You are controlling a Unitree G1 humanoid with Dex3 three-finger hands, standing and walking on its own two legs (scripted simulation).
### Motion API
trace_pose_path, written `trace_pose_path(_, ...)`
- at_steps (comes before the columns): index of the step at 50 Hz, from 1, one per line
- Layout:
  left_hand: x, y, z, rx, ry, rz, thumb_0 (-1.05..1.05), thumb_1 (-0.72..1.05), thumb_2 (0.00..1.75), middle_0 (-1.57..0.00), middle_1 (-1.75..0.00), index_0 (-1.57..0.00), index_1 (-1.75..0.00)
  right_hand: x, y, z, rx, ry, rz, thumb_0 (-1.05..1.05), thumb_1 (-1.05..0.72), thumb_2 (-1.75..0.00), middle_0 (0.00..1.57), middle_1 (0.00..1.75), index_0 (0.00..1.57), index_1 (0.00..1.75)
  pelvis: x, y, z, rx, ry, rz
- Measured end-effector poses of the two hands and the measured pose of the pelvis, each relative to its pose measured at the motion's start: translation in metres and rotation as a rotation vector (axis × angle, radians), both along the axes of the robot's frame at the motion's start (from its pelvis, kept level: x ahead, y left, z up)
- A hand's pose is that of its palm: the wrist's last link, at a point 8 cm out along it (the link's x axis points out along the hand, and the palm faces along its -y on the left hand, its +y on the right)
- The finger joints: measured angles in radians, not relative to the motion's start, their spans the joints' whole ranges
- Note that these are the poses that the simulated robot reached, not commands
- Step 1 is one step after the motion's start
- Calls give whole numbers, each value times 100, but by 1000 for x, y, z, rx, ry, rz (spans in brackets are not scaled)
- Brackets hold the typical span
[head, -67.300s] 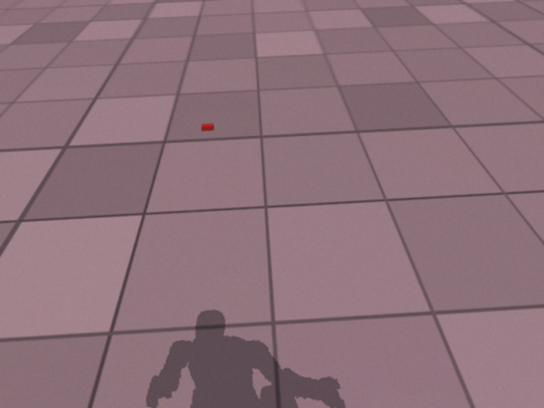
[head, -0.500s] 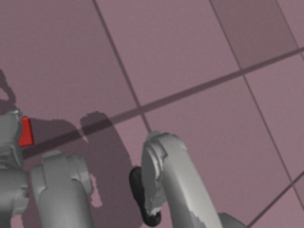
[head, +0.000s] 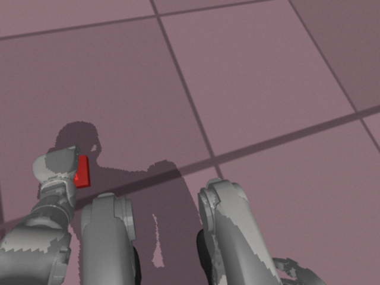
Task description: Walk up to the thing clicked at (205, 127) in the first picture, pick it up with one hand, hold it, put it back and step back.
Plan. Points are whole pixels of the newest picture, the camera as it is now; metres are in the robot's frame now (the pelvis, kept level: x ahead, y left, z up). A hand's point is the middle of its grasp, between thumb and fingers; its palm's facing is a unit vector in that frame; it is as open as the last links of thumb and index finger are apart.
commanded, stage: settle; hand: left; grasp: from above
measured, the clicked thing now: (81, 171) +0.41 +0.24 -0.22
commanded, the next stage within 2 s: lift in 0.12 s
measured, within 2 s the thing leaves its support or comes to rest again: neither
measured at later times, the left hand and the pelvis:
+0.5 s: hand (56, 175) +0.38 +0.26 -0.12, palm faces -0.43 -0.14 -0.89, open 9.7 cm; pelvis +0.00 +0.00 +0.03, yaw +3 degrees
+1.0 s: hand (3, 184) +0.33 +0.26 +0.05, palm faces -0.40 -0.16 -0.90, open 9.6 cm; pelvis +0.00 +0.00 +0.17, yaw +5 degrees
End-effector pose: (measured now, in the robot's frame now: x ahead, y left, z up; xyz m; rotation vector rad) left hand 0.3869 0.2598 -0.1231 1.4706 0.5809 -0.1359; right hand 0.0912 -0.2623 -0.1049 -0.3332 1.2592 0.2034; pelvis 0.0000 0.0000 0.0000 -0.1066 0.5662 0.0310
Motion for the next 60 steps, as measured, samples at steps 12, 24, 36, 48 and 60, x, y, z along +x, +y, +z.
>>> trace_pose_path(12, 2, -12, 24, -24, -15, -39, 9, 29, 20, -130, -51, -66, -19, -3, -8, -4, -77, 6, -68, 0, -91, -90, 19, 30, 19, 30, -4, -4, 6, 32, 2, 17)
trace_pose_path(24, -3, 2, 59, -17, -3, 5, 13, 33, 17, -132, -40, -68, -10, -16, -6, 14, -119, 43, -155, 1, -91, -90, 20, 30, 20, 30, -4, -2, 31, 32, 20, 26)
trace_pose_path(36, -22, 5, 128, -24, -21, -19, 15, 34, 16, -127, -30, -70, -5, 14, -6, 66, -156, -50, -197, 1, -91, -90, 20, 30, 20, 30, -5, -2, 81, 37, 15, 43)
trace_pose_path(48, -50, 5, 215, -37, -29, 8, 14, 34, 13, -124, -19, -73, 0, 61, 7, 140, -141, -190, -229, 1, -91, -90, 20, 30, 20, 30, 0, -2, 152, 52, -31, 59)
trace_pose_path(60, -61, 1, 324, -32, -40, 42, 10, 32, 9, -121, -11, -76, 0, 73, 24, 231, -101, -248, -290, 1, -91, -90, 20, 30, 20, 30, 12, 1, 243, 72, -136, 72)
